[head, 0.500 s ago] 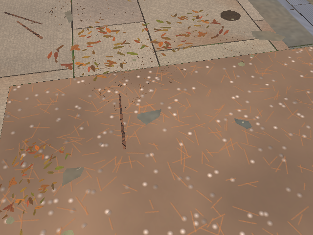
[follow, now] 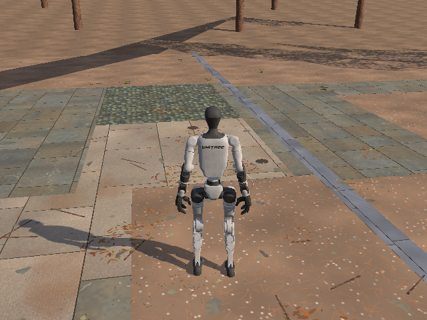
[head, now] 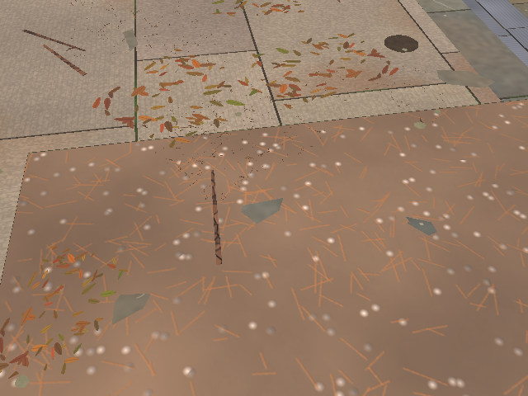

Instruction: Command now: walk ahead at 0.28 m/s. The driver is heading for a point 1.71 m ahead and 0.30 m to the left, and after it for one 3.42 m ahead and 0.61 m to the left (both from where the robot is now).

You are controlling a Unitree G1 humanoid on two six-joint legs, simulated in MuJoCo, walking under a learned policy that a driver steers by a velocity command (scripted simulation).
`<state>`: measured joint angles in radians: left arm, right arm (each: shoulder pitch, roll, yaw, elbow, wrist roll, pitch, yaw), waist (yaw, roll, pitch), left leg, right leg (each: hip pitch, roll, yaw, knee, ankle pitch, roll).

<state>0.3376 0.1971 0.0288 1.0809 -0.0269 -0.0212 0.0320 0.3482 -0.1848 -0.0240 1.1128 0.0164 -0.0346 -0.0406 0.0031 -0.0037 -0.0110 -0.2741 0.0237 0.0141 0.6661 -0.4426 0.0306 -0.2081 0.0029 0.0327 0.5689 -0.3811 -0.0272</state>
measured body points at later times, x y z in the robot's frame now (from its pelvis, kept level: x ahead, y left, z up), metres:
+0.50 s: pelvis +0.21 +0.00 -0.01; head +0.25 +0.00 +0.44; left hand +0.47 +0.20 -0.10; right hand +0.07 -0.24 -0.14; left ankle +0.00 +0.12 -0.73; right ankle +0.37 -0.11 -0.72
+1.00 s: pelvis +0.50 +0.00 +0.00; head +0.53 +0.01 +0.45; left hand +0.46 +0.26 -0.15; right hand +0.70 -0.22 -0.11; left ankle +0.68 +0.15 -0.70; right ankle +0.37 -0.11 -0.73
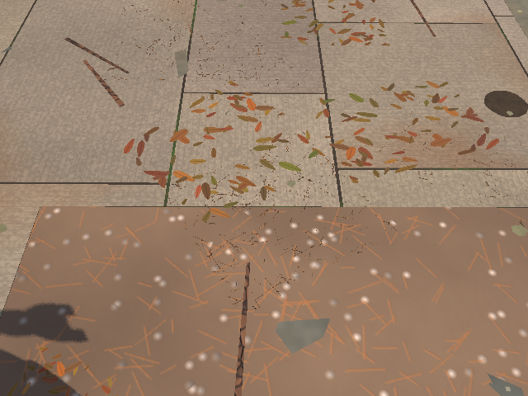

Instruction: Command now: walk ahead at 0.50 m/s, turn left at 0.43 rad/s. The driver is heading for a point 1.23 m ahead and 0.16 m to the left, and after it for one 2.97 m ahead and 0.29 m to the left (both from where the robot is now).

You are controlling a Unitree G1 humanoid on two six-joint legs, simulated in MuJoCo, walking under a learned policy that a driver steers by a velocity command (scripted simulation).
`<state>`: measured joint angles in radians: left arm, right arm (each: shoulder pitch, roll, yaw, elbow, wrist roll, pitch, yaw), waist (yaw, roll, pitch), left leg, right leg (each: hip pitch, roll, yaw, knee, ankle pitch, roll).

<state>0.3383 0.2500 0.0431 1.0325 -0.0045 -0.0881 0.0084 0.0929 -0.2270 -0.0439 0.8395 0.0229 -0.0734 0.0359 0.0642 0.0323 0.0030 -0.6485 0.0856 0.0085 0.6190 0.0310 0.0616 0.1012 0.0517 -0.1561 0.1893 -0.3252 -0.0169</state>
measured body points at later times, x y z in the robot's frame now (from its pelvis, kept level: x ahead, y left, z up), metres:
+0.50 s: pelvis +0.30 +0.04 +0.01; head +0.32 +0.06 +0.46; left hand +0.46 +0.32 -0.08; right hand +0.40 -0.23 -0.11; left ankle +0.19 +0.11 -0.73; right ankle +0.50 -0.06 -0.70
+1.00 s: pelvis +0.46 +0.05 +0.00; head +0.46 +0.07 +0.45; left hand +0.49 +0.33 -0.13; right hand +0.63 -0.17 -0.11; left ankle +0.43 +0.19 -0.73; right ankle +0.50 -0.04 -0.73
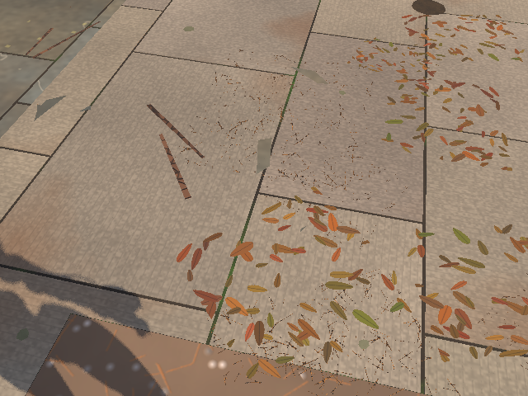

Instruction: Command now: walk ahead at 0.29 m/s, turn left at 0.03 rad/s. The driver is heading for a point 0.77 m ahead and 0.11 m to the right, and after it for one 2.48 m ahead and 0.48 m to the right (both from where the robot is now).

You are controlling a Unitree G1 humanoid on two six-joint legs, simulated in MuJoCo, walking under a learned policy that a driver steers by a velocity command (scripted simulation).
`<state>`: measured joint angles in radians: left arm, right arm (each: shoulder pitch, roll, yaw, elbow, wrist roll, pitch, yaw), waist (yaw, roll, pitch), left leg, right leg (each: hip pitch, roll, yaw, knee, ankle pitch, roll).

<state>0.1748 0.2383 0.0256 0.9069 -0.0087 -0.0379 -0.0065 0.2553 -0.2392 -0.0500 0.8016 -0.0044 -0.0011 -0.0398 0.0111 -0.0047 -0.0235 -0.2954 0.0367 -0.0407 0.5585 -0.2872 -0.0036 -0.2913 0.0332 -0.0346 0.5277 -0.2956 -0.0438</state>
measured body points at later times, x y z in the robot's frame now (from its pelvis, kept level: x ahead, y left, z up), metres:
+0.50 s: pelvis +0.16 -0.05 +0.01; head +0.19 -0.06 +0.46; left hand +0.20 +0.22 -0.12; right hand +0.30 -0.31 -0.10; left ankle +0.23 +0.11 -0.67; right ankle +0.13 -0.13 -0.73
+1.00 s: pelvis +0.23 -0.05 +0.00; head +0.22 -0.07 +0.45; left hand +0.23 +0.23 -0.13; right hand +0.38 -0.31 -0.12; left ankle +0.33 +0.08 -0.71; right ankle +0.19 -0.14 -0.74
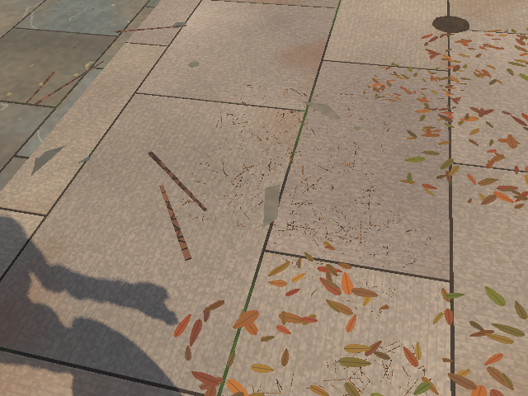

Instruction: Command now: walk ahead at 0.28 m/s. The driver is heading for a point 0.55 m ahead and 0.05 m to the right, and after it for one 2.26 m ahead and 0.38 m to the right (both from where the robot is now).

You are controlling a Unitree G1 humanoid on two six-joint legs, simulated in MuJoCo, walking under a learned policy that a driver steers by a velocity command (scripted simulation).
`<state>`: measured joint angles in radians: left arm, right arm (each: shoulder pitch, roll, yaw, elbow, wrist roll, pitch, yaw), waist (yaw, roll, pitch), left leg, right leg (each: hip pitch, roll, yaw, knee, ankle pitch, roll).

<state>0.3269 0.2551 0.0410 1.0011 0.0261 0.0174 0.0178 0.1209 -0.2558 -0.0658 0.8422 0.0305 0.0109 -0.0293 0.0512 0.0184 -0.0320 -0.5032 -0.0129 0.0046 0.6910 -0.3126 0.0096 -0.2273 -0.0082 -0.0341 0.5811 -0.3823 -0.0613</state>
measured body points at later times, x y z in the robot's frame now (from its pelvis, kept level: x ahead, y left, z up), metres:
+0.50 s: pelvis +0.18 +0.07 -0.01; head +0.22 +0.07 +0.44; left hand +0.09 +0.32 -0.14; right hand +0.40 -0.17 -0.10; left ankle +0.26 +0.17 -0.73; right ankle -0.01 -0.09 -0.68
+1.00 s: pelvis +0.44 +0.03 -0.02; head +0.49 +0.01 +0.43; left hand +0.69 +0.24 -0.11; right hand +0.41 -0.24 -0.16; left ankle +0.27 +0.18 -0.67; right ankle +0.55 -0.06 -0.73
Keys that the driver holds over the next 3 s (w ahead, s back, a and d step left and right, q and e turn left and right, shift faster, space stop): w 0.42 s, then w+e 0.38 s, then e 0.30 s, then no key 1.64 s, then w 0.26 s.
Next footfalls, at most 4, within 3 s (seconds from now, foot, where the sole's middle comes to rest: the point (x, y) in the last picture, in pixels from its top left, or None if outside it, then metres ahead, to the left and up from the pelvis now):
0.44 left None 0.29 0.18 -0.77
0.96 right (333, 380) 0.59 -0.07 -0.77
1.44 left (250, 345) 0.68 0.14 -0.77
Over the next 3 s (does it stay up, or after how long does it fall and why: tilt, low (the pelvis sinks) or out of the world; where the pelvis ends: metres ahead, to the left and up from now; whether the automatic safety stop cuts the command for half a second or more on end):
stays up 0.63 0.02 0.01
